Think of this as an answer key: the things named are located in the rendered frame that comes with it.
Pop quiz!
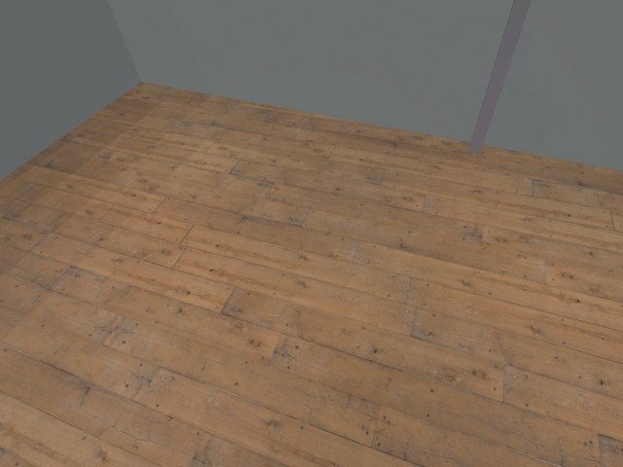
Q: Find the panel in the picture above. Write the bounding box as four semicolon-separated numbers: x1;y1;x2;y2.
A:
468;0;531;153

